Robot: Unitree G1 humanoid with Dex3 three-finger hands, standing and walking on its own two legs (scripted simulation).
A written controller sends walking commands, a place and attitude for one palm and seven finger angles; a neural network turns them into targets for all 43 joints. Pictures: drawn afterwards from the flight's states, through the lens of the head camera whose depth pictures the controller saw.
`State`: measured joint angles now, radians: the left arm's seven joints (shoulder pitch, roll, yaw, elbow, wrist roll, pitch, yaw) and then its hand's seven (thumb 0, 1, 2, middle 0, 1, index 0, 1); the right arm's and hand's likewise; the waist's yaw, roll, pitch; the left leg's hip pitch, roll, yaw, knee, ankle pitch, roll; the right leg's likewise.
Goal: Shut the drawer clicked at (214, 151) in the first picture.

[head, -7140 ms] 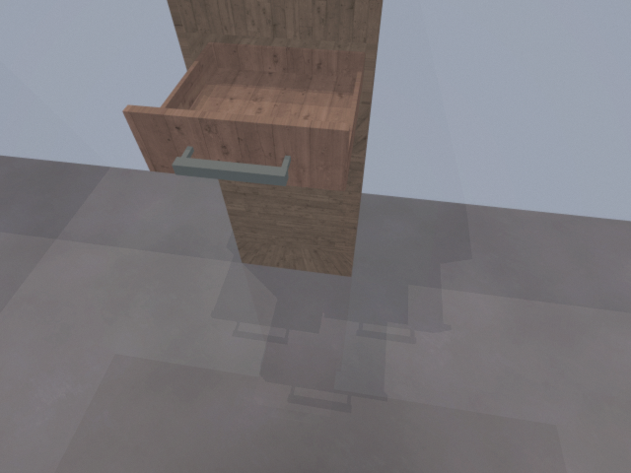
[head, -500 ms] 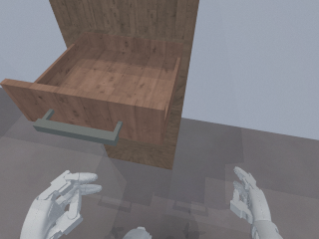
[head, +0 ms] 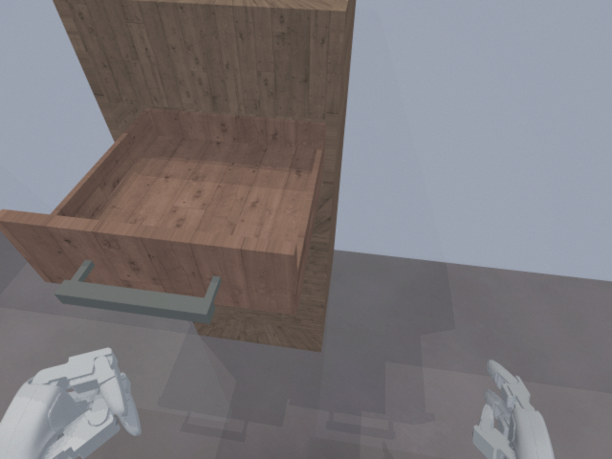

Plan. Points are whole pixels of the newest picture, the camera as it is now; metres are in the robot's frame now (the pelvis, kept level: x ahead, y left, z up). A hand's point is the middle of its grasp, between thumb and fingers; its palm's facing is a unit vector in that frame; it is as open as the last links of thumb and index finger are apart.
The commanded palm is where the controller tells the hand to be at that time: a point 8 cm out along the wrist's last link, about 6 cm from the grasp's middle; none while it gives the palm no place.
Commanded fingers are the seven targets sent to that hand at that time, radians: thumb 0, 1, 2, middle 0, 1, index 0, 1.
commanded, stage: raise the hand and make a fist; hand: left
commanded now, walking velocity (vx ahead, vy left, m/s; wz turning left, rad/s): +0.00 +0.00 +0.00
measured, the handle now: (142, 288) +0.30 +0.24 +0.08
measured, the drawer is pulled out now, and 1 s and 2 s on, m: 0.30 0.30 0.30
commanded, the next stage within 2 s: bring the fist close to the handle in 0.80 s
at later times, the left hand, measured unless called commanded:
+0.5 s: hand (53, 401) +0.13 +0.22 +0.17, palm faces +0.01 -0.99 -0.17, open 3.3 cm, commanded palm +0.08 +0.27 +0.18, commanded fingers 0.00 0.90 0.90 -1.40 -1.60 -1.40 -1.60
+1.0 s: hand (72, 393) +0.14 +0.21 +0.16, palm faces +0.02 -0.99 -0.16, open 3.3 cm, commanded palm +0.09 +0.26 +0.17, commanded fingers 0.00 0.90 0.90 -1.40 -1.60 -1.40 -1.60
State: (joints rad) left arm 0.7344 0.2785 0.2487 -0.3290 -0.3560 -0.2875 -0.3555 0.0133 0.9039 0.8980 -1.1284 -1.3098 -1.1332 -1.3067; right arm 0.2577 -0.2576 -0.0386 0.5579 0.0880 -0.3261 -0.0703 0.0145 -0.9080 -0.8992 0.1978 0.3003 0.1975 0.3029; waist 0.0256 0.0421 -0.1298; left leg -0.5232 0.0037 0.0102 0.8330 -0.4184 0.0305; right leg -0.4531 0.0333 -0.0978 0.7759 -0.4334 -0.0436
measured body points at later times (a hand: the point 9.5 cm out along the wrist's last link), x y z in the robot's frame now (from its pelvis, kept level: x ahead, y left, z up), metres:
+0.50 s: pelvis -0.01 +0.01 +0.02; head -0.05 -0.01 +0.47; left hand +0.13 +0.27 +0.18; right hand +0.21 -0.18 -0.01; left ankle +0.00 +0.10 -0.71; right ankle -0.02 -0.09 -0.70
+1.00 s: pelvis -0.01 -0.01 +0.02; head -0.04 -0.04 +0.47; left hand +0.14 +0.26 +0.17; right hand +0.20 -0.23 -0.02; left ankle +0.00 +0.10 -0.70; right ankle -0.02 -0.09 -0.70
